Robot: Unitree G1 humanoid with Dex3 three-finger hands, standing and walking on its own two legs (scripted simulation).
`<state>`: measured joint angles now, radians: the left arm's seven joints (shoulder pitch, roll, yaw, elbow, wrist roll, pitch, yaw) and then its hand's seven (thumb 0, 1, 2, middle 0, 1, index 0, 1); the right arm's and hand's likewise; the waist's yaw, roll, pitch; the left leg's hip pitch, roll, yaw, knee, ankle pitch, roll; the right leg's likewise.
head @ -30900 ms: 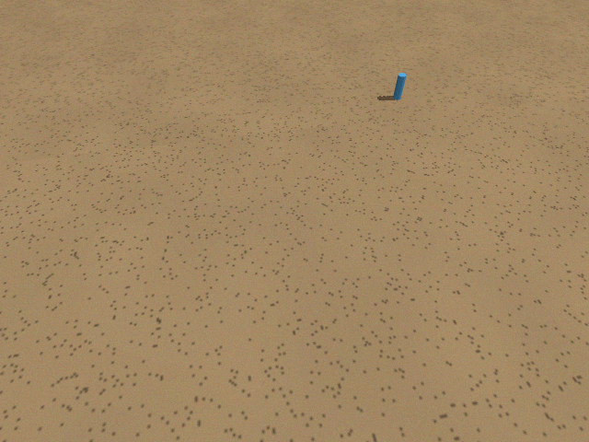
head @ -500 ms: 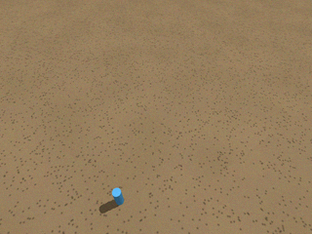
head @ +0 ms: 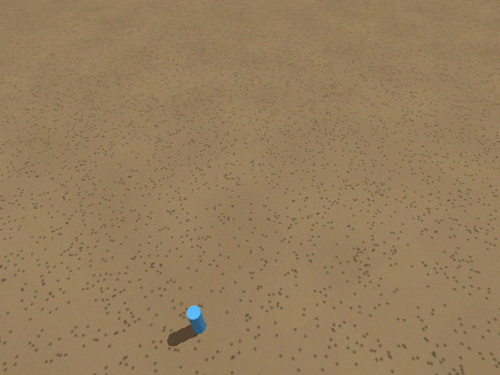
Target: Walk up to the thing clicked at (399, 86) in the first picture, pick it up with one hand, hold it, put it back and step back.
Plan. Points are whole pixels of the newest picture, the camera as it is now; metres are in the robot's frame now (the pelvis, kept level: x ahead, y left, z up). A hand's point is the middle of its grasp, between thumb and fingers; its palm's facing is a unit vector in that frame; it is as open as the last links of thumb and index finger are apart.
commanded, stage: stand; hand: left
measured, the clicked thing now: (196, 320) +0.44 +0.23 -0.70
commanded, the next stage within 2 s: step back in 1.26 s
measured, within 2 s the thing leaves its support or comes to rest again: neither
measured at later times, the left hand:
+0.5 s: hand out of the picture +0.08 +0.23 -0.16, palm faces -0.04 -0.94 -0.33, open 7.4 cm
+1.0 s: hand out of the picture +0.10 +0.24 -0.16, palm faces -0.05 -0.94 -0.33, open 7.4 cm
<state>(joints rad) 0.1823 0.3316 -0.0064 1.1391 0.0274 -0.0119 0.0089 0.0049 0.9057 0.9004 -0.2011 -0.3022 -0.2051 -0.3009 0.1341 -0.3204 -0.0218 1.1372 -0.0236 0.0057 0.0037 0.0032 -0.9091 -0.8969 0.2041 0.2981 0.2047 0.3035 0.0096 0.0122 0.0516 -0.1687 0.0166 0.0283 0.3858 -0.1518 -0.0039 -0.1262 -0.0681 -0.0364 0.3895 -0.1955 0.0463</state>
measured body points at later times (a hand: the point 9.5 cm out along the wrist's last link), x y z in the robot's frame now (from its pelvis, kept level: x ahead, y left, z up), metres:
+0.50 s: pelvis +0.01 -0.01 +0.00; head +0.02 -0.01 +0.45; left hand +0.09 +0.28 -0.13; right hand +0.07 -0.30 -0.14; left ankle +0.04 +0.12 -0.74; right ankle +0.01 -0.15 -0.74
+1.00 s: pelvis +0.03 -0.01 +0.00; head +0.03 -0.01 +0.45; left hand +0.10 +0.29 -0.13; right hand +0.09 -0.31 -0.13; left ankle +0.04 +0.12 -0.74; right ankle +0.01 -0.15 -0.74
